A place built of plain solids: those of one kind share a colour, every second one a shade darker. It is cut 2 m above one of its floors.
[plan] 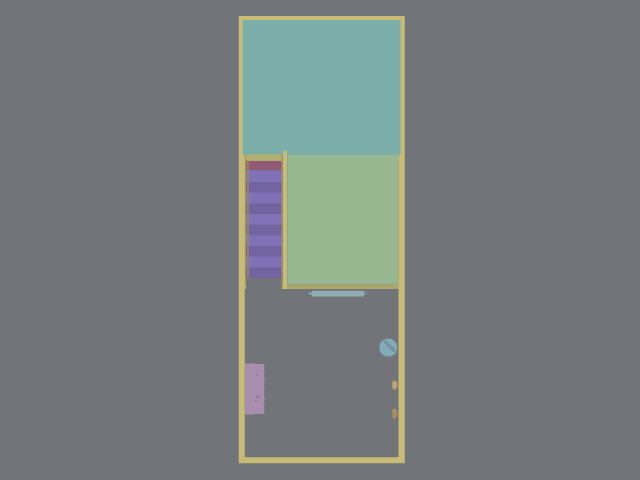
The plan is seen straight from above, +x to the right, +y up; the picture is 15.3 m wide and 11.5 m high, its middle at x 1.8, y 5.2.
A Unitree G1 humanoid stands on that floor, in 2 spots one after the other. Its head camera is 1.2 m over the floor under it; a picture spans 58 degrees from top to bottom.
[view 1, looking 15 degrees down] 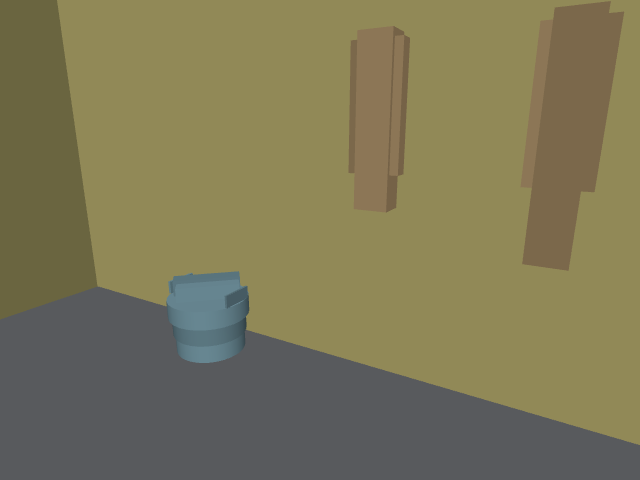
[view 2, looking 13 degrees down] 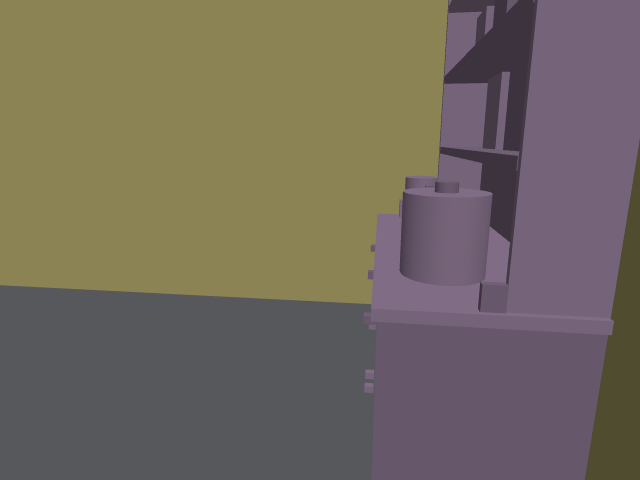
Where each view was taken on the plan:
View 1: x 1.84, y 1.00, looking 30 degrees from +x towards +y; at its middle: wall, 2.20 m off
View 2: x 0.46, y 3.08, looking -82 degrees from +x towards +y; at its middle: wall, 3.19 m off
